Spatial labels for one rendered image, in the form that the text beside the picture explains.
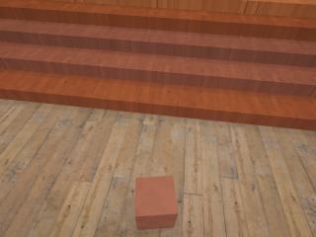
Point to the carton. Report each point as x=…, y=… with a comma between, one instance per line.
x=155, y=202

